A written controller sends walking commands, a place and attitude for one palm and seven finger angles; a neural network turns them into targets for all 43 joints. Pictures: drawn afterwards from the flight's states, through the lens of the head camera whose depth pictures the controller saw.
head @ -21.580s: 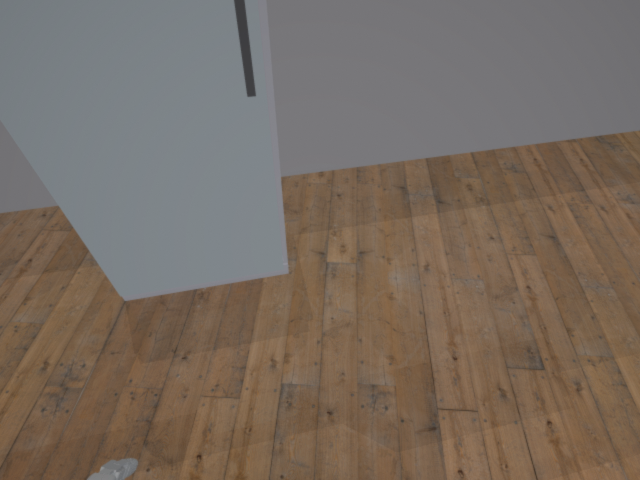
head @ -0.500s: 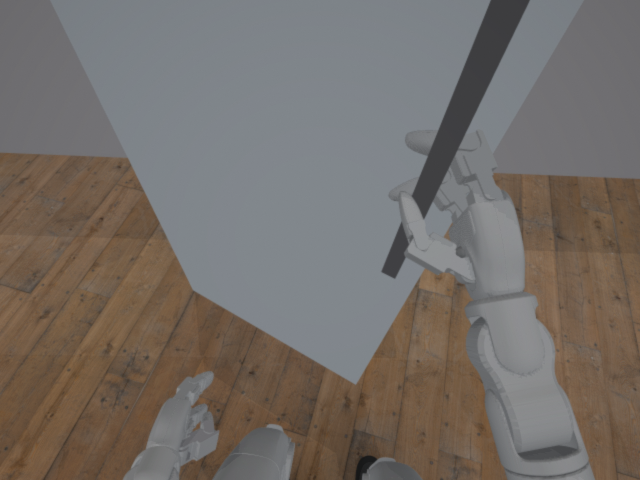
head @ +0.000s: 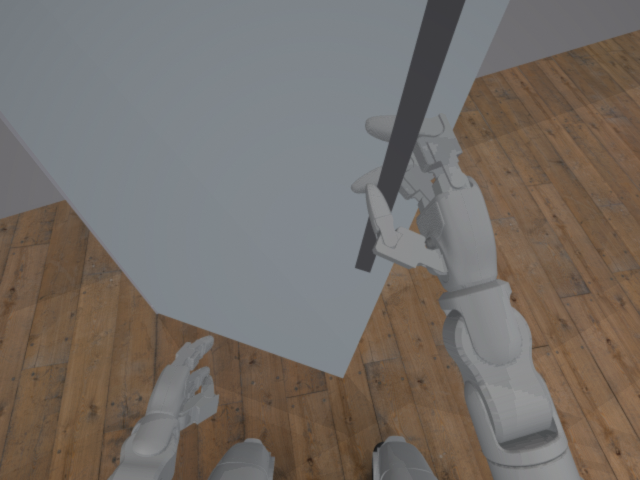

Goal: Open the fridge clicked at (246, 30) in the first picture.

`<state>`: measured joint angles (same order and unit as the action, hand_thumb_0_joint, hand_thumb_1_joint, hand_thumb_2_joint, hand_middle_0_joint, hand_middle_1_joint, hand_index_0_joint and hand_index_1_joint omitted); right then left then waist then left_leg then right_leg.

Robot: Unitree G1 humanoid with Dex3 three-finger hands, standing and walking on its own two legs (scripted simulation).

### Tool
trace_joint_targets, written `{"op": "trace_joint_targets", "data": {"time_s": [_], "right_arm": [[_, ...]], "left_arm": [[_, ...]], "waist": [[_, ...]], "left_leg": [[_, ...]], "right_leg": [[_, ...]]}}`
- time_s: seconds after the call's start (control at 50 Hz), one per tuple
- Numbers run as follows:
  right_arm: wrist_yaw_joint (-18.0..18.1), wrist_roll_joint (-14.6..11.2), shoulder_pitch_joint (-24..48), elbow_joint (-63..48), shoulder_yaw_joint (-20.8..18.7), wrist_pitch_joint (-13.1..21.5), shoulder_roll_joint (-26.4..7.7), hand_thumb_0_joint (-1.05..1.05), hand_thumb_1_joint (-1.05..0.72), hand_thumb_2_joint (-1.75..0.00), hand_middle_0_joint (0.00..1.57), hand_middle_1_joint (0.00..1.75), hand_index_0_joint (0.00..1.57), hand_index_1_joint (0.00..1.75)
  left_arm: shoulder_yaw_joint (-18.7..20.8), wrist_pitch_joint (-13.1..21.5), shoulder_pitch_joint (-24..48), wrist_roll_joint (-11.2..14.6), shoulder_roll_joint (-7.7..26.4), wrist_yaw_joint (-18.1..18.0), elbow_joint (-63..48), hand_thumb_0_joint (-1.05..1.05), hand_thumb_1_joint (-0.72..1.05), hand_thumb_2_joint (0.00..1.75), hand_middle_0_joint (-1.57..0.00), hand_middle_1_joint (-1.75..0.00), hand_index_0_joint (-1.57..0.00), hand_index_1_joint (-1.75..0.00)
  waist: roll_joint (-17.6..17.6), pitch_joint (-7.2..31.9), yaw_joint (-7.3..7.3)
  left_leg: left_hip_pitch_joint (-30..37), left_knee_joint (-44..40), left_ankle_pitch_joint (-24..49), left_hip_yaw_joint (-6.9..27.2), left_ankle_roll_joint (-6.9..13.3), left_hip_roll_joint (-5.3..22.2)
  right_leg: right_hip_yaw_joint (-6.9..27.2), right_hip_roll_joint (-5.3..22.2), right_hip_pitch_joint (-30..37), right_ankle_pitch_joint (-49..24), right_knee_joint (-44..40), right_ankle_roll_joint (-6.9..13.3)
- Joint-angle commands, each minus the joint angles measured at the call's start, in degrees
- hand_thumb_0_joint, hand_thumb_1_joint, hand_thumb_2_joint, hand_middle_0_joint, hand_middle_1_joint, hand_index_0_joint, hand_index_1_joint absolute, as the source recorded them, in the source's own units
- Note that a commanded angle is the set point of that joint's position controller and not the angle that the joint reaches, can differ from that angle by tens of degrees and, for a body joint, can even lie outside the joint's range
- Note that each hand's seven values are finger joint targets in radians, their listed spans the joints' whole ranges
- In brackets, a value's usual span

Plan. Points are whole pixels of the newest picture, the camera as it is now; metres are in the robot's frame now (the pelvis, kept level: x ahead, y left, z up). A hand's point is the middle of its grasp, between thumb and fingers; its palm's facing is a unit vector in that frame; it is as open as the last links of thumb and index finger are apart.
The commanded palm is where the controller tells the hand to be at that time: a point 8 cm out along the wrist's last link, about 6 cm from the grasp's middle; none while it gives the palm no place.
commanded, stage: walk backward, drawing the door open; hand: right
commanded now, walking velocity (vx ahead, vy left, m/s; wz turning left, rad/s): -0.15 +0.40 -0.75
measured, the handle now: (420, 82) +0.36 -0.03 +0.30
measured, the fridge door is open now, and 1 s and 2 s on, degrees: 45 80 80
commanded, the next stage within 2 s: stop walking and hold the door back in 0.90 s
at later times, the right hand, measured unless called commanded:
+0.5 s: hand (238, 396) +0.17 +0.08 +0.19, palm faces +0.20 +0.96 -0.19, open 7.4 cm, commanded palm +0.13 +0.03 +0.20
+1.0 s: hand out of the picture +0.07 +0.21 +0.19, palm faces +0.62 +0.77 -0.17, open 7.2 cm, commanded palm +0.02 +0.18 +0.18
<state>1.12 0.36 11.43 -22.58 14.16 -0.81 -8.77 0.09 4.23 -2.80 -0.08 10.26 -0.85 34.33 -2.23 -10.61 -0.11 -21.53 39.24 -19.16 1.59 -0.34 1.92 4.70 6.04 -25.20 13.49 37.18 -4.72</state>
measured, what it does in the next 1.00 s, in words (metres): steps to the left, turning right: right foot, then left foot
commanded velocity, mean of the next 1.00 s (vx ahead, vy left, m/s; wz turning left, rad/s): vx -0.16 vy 0.38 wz -0.72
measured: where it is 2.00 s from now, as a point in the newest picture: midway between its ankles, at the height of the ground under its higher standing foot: outside the picture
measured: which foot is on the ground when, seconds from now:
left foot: down 0.00-0.22, up 0.24-0.40, down 0.42-0.68, up 0.70-0.90, down 0.92-1.00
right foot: up 0.00-0.20, down 0.22-0.42, up 0.44-0.66, down 0.68-0.92, up 0.94-1.00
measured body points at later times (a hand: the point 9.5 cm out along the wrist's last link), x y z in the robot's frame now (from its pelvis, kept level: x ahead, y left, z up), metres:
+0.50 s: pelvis -0.08 +0.23 +0.01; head -0.02 +0.23 +0.45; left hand +0.19 +0.34 -0.10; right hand +0.15 +0.03 +0.20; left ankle +0.03 +0.31 -0.71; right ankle -0.10 +0.03 -0.66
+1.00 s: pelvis -0.07 +0.46 +0.01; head -0.03 +0.43 +0.46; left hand +0.22 +0.47 -0.09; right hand +0.03 +0.17 +0.20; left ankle +0.06 +0.53 -0.71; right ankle -0.16 +0.30 -0.67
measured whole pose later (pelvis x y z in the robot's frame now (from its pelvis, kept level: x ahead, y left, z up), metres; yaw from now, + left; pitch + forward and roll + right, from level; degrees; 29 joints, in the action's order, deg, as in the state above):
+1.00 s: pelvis -0.07 +0.46 +0.01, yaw -45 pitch -2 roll +1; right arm 2.9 -0.8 -2.7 -28.6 7.4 0.7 -10.6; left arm 0.7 4.0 -4.0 1.3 10.0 -1.5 36.8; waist -2.6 -8.9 0.0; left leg -17.6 35.1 -14.7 -2.7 -2.0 3.5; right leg 3.4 5.0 -28.9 30.7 55.9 -2.3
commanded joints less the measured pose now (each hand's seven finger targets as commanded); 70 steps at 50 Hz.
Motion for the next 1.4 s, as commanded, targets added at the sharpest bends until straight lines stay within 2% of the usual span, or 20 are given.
{"op": "trace_joint_targets", "data": {"time_s": [0.0, 0.16, 0.22, 0.24, 0.36, 0.4, 0.42, 0.58, 0.62, 0.66, 0.7, 0.78, 0.84, 0.9, 0.98, 1.1, 1.18, 1.28, 1.32, 1.38], "right_arm": [[2.4, 0.0, 14.1, -19.5, -8.4, 5.9, -3.3, 0.00, -0.90, -0.90, 0.45, 1.40, 0.45, 1.40], [0.8, -1.1, 12.8, -21.7, -1.3, 7.8, 2.2, 0.00, -0.90, -0.90, 0.45, 1.40, 0.45, 1.40], [-0.2, 1.9, 12.3, -16.2, 0.3, 8.7, 2.9, 0.00, -0.90, -0.90, 0.45, 1.40, 0.45, 1.40], [-0.7, 1.6, 12.3, -14.4, -1.6, 8.7, 2.4, 0.00, -0.90, -0.90, 0.45, 1.40, 0.45, 1.40], [0.4, -1.2, 9.0, -17.7, -2.6, 7.6, 2.6, 0.00, -0.90, -0.90, 0.45, 1.40, 0.45, 1.40], [1.8, -0.6, 9.6, -20.5, -6.1, 6.8, -2.6, 0.00, -0.90, -0.90, 0.45, 1.40, 0.45, 1.40], [2.3, -0.1, 10.9, -22.7, -8.1, 6.4, -4.8, 0.00, -0.90, -0.90, 0.45, 1.40, 0.45, 1.40], [1.4, -1.2, 4.9, -23.1, -5.5, 7.9, -0.6, 0.00, -0.90, -0.90, 0.45, 1.40, 0.45, 1.40], [0.8, -0.9, 4.8, -21.4, -3.7, 7.9, 0.2, 0.00, -0.90, -0.90, 0.45, 1.40, 0.45, 1.40], [0.1, 0.5, 6.4, -20.3, -2.3, 9.3, 1.2, 0.00, -0.90, -0.90, 0.45, 1.40, 0.45, 1.40], [-0.7, 1.8, 4.9, -16.8, -5.9, 9.9, -1.3, 0.00, -0.90, -0.90, 0.45, 1.40, 0.45, 1.40], [-0.1, -0.1, 2.2, -19.2, -4.9, 8.9, 0.5, 0.00, -0.90, -0.90, 0.45, 1.40, 0.45, 1.40], [1.2, -0.9, 1.5, -20.1, -5.4, 8.9, 0.4, 0.00, -0.90, -0.90, 0.45, 1.40, 0.45, 1.40], [3.1, -0.5, -0.2, -23.9, -12.5, 8.5, -7.6, 0.00, -0.90, -0.90, 0.45, 1.40, 0.45, 1.40], [2.1, -1.9, -2.9, -26.3, -13.8, 8.3, -6.3, 0.00, -0.90, -0.90, 0.45, 1.40, 0.45, 1.40], [4.4, -2.8, 13.6, -2.6, -10.3, 5.9, -3.7, 0.00, -0.90, -0.90, 0.45, 1.40, 0.45, 1.40], [4.8, -2.5, 26.3, 9.3, -5.1, 5.8, 0.0, 0.00, -0.90, -0.90, 0.45, 1.40, 0.45, 1.40], [5.0, -2.7, 35.3, 27.6, -10.8, 5.1, -4.9, 0.00, -0.90, -0.90, 0.45, 1.40, 0.45, 1.40], [4.5, -3.7, 39.7, 32.8, -12.1, 4.8, -6.9, 0.00, -0.90, -0.90, 0.45, 1.40, 0.45, 1.40], [3.8, -4.1, 45.5, 35.2, -15.1, 5.7, -9.3, 0.00, -0.90, -0.90, 0.45, 1.40, 0.45, 1.40]], "left_arm": [[2.7, 3.4, 6.6, 1.6, 3.4, -1.4, -8.7, 0.00, 0.90, 0.90, -0.20, -0.30, -0.20, -0.30], [1.4, 2.7, 3.6, -0.2, 3.6, -2.1, -8.8, 0.00, 0.90, 0.90, -0.20, -0.30, -0.20, -0.30], [3.2, 2.0, 1.9, -2.0, 9.3, -1.9, -10.4, 0.00, 0.90, 0.90, -0.20, -0.30, -0.20, -0.30], [3.6, 1.8, 4.1, -1.3, 10.4, -1.5, -10.4, 0.00, 0.90, 0.90, -0.20, -0.30, -0.20, -0.30], [3.2, 2.5, 7.3, 1.3, 7.8, 0.4, -9.1, 0.00, 0.90, 0.90, -0.20, -0.30, -0.20, -0.30], [3.1, 2.1, 5.2, 2.7, 4.4, 0.1, -9.8, 0.00, 0.90, 0.90, -0.20, -0.30, -0.20, -0.30], [3.1, 2.7, 7.2, 2.6, 3.3, -0.5, -10.1, 0.00, 0.90, 0.90, -0.20, -0.30, -0.20, -0.30], [1.5, 2.0, 4.6, -0.2, 3.5, -1.9, -9.6, 0.00, 0.90, 0.90, -0.20, -0.30, -0.20, -0.30], [2.1, 2.2, 1.3, -0.1, 5.1, -1.7, -9.7, 0.00, 0.90, 0.90, -0.20, -0.30, -0.20, -0.30], [3.4, 2.5, 2.7, -1.6, 9.7, -1.7, -12.0, 0.00, 0.90, 0.90, -0.20, -0.30, -0.20, -0.30], [3.8, 1.4, 3.1, -1.5, 10.3, -1.8, -11.4, 0.00, 0.90, 0.90, -0.20, -0.30, -0.20, -0.30], [3.4, 2.3, 5.7, 0.0, 9.1, 0.0, -8.6, 0.00, 0.90, 0.90, -0.20, -0.30, -0.20, -0.30], [3.8, 2.9, 3.8, 1.7, 8.2, 0.2, -9.1, 0.00, 0.90, 0.90, -0.20, -0.30, -0.20, -0.30], [3.3, 3.4, 4.2, 2.6, 3.8, -0.6, -9.1, 0.00, 0.90, 0.90, -0.20, -0.30, -0.20, -0.30], [2.3, 3.0, 5.5, 1.4, 3.1, -2.4, -8.2, 0.00, 0.90, 0.90, -0.20, -0.30, -0.20, -0.30], [0.7, 0.9, 1.7, 0.0, 6.2, -3.9, -4.8, 0.00, 0.90, 0.90, -0.20, -0.30, -0.20, -0.30], [-0.9, -1.7, 4.5, 0.5, 7.1, -3.8, -5.2, 0.00, 0.90, 0.90, -0.20, -0.30, -0.20, -0.30], [0.6, -3.6, 1.4, 1.5, 9.0, -4.4, -3.8, 0.00, 0.90, 0.90, -0.20, -0.30, -0.20, -0.30], [1.6, -4.0, 1.4, 1.4, 7.9, -4.4, -3.9, 0.00, 0.90, 0.90, -0.20, -0.30, -0.20, -0.30], [0.6, -2.5, 0.1, 0.4, 6.2, -4.4, -1.3, 0.00, 0.90, 0.90, -0.20, -0.30, -0.20, -0.30]], "waist": [[24.1, 26.8, -2.73], [10.2, 24.5, 2.92], [-5.8, 23.2, 3.46], [-2.0, 22.2, 2.28], [-7.0, 24.8, -1.03], [21.5, 27.3, -1.51], [29.3, 25.8, -2.49], [13.6, 22.0, 1.00], [8.6, 20.9, 3.00], [-12.4, 18.5, 2.61], [-3.2, 20.9, 1.51], [-9.9, 17.2, -0.83], [-7.3, 23.6, -0.50], [21.1, 24.1, -1.64], [17.5, 19.4, 0.14], [10.5, 24.5, 0.29], [-12.9, 19.2, -0.44], [2.0, 18.3, -2.88], [28.9, 14.0, -3.61], [11.9, 19.3, -0.31]], "left_leg": [[12.2, -21.2, 9.8, 11.0, 13.0, 17.4], [9.2, -1.9, 24.9, -6.7, 7.6, 10.5], [-15.6, 24.3, -7.5, 1.3, -1.1, 2.0], [-15.7, 27.8, -4.5, 5.3, -1.8, 2.4], [19.2, -7.2, 0.5, -0.4, -0.3, -0.1], [17.8, -21.9, -1.2, 4.2, 5.8, 8.7], [12.1, -24.3, 0.1, 15.0, 11.7, 16.9], [11.1, -14.5, 16.7, -5.8, 9.2, 11.5], [1.3, -5.5, 9.7, -6.7, 6.2, 9.8], [-15.5, 19.8, -6.6, -2.8, -0.3, 1.1], [-12.6, 30.9, -3.4, 7.0, -2.2, 2.3], [2.5, 11.5, 0.6, 4.0, -1.2, 1.2], [16.3, -10.4, 1.1, -5.2, -1.1, -3.9], [14.0, -22.5, 8.0, 8.4, 9.2, 14.6], [10.5, -13.8, 26.3, -4.3, 11.0, 14.0], [9.3, -11.4, 17.6, 4.8, 5.5, 16.6], [-2.5, 13.2, -8.1, -2.8, -1.7, 1.4], [17.0, -3.9, -6.0, -4.4, 0.4, 0.9], [10.8, -29.4, -25.4, 29.8, 8.9, 18.7], [7.4, -26.9, -21.7, 24.3, 7.4, 17.8]], "right_leg": [[-5.3, -6.4, -1.7, 24.4, 33.2, 2.7], [-10.5, -2.2, 12.4, 8.1, -4.7, 3.5], [33.2, 28.7, 27.7, -35.8, -16.9, 17.7], [30.1, 29.5, 25.0, -30.4, -19.1, 18.2], [2.6, 9.6, 4.1, 2.2, -12.0, 7.1], [-9.7, -6.7, 3.0, 19.4, 14.4, 1.9], [-6.9, -7.2, -1.5, 24.1, 31.1, 2.5], [-13.3, -4.4, 8.5, 18.3, 8.6, 3.5], [-8.7, -0.6, 18.4, 10.5, -6.4, 5.2], [32.8, 26.6, 23.3, -15.4, -21.5, 15.8], [34.9, 30.7, 18.6, -13.3, -23.7, 19.4], [6.9, 14.5, 8.5, -6.2, -16.9, 9.9], [3.4, 7.2, 10.9, 2.1, -15.0, 6.7], [-7.7, -6.8, 1.4, 21.4, 21.2, 2.4], [-10.2, -2.7, 0.4, 21.8, 25.6, 2.5], [-8.3, -6.0, 14.4, 8.9, -4.9, 5.2], [17.0, 13.8, 12.6, 9.8, -23.0, 16.0], [-0.9, 2.5, -5.4, 23.8, -9.0, 10.3], [-6.7, -9.0, -12.2, 18.2, 23.3, 4.2], [-0.9, -6.0, -7.6, 7.8, 30.0, 2.8]]}}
